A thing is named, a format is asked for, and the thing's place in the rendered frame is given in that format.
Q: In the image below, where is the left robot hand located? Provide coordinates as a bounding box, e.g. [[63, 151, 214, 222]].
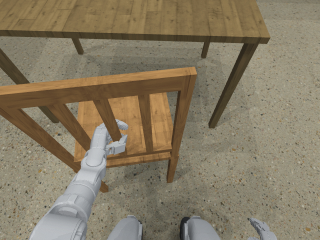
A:
[[89, 119, 129, 156]]

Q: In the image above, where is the right robot thigh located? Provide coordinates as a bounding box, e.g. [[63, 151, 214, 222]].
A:
[[183, 219, 221, 240]]

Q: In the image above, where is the chair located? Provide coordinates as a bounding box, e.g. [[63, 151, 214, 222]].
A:
[[0, 67, 197, 193]]

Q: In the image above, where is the left robot upper arm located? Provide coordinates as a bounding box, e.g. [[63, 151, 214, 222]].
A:
[[31, 213, 88, 240]]

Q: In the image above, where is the robot right foot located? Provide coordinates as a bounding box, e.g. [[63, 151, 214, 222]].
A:
[[179, 216, 190, 240]]

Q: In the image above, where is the right robot hand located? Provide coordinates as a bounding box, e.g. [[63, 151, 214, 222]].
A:
[[247, 217, 278, 240]]

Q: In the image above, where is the robot left forearm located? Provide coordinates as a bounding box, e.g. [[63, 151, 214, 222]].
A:
[[28, 148, 107, 240]]

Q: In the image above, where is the table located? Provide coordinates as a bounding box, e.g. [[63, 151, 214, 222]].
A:
[[0, 0, 271, 129]]

